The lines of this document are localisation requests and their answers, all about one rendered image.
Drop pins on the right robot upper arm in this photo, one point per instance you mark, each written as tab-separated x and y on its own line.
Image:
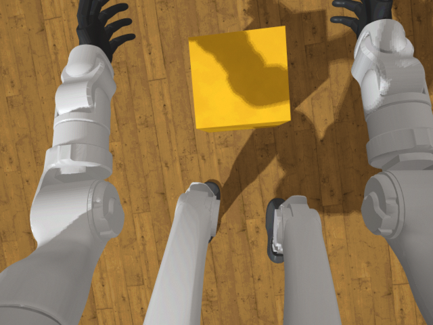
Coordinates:
398	205

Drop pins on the left robot upper arm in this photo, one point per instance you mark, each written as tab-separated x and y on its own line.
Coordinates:
72	223

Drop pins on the robot right forearm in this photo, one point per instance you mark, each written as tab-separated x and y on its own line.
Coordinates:
395	98

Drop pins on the right robot hand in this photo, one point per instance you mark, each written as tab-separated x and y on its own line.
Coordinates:
368	11

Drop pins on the left robot hand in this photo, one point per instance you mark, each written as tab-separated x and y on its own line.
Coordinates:
91	22

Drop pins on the robot left forearm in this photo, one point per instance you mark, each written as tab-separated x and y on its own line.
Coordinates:
80	149

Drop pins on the left robot shin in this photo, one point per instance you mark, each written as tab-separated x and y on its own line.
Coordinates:
194	186

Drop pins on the right robot foot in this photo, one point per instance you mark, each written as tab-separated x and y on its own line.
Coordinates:
272	205

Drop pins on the carton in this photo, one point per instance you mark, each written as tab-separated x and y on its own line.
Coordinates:
240	79

